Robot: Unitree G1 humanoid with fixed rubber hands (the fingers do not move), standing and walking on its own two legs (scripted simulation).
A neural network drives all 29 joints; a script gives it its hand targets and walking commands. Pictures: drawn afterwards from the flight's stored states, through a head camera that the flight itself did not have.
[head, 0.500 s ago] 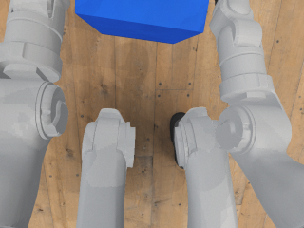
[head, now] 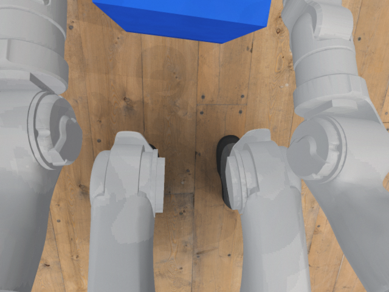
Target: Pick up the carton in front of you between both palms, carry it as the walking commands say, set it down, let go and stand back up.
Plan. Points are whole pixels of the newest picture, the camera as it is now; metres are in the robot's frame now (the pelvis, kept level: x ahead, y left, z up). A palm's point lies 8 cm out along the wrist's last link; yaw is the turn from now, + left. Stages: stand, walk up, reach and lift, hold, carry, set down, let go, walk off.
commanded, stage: set down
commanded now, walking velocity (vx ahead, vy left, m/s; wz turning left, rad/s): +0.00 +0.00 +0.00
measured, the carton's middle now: out of the picture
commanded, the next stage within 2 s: let go in 1.60 s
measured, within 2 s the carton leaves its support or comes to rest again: neither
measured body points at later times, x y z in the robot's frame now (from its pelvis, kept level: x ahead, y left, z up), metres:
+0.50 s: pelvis +0.01 +0.00 +0.00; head +0.39 +0.03 +0.21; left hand +0.59 +0.21 -0.20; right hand +0.56 -0.17 -0.20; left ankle +0.09 +0.10 -0.34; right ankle +0.11 -0.13 -0.34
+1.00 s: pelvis +0.00 +0.00 +0.08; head +0.36 +0.02 +0.35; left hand +0.61 +0.22 -0.03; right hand +0.58 -0.16 -0.04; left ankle +0.09 +0.10 -0.34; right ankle +0.11 -0.13 -0.34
